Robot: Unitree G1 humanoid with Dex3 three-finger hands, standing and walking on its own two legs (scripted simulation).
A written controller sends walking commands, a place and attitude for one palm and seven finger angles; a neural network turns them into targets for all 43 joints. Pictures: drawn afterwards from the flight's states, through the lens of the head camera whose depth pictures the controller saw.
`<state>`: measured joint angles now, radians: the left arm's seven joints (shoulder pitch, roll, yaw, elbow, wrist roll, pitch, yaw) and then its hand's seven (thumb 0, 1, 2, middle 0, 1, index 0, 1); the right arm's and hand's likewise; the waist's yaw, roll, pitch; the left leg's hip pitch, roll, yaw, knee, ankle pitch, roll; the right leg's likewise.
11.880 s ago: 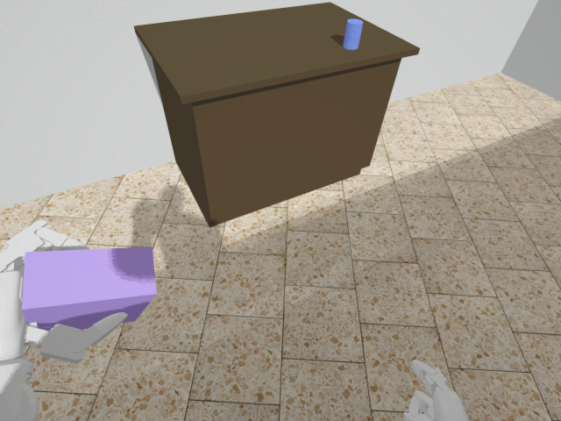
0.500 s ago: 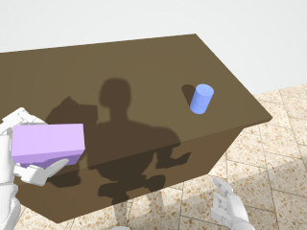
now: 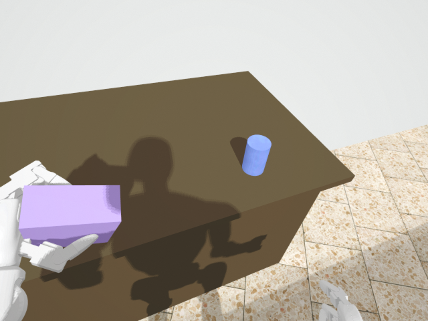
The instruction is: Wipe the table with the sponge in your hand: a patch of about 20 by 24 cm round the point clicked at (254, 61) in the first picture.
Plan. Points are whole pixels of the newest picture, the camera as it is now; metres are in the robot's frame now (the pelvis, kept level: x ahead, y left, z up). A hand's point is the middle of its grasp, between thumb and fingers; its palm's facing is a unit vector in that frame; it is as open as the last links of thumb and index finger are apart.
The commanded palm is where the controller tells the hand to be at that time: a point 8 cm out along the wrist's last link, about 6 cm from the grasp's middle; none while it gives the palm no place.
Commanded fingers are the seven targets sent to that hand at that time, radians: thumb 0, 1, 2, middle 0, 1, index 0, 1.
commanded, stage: come to a stop and stand still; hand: left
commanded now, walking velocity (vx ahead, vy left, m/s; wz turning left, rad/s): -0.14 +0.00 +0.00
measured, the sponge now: (86, 218) +0.23 +0.21 +0.14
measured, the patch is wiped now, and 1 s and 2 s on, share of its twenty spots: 0.00 0.00 0.00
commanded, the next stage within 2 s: look again from close up in 0.70 s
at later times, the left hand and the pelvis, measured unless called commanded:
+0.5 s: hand (21, 227) +0.20 +0.28 +0.16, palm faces +0.35 -0.88 -0.32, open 9.5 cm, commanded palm +0.14 +0.31 +0.19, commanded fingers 0.00 0.10 1.30 -1.20 -1.60 -1.20 -1.60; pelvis -0.02 +0.04 +0.01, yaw -1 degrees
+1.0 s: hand (43, 226) +0.21 +0.26 +0.14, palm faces +0.21 -0.88 -0.44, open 9.5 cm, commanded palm +0.16 +0.32 +0.19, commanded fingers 0.00 0.10 1.30 -1.20 -1.60 -1.20 -1.60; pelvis -0.01 +0.05 +0.01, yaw -3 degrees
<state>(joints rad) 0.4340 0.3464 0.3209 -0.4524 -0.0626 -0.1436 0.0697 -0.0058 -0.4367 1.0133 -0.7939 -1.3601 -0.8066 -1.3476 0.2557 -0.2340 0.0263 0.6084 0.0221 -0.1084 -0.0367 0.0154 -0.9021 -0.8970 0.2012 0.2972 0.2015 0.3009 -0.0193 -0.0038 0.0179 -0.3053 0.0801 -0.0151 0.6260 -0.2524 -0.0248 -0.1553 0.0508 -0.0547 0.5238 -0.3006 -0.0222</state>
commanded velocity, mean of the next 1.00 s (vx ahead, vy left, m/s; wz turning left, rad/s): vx -0.01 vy -0.01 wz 0.00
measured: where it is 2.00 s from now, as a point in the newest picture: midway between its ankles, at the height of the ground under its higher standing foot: outside the picture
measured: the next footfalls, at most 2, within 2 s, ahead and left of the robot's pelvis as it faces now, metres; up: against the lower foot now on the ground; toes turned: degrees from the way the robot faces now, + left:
none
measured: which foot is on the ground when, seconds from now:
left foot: down 0.00-1.00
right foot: down 0.00-1.00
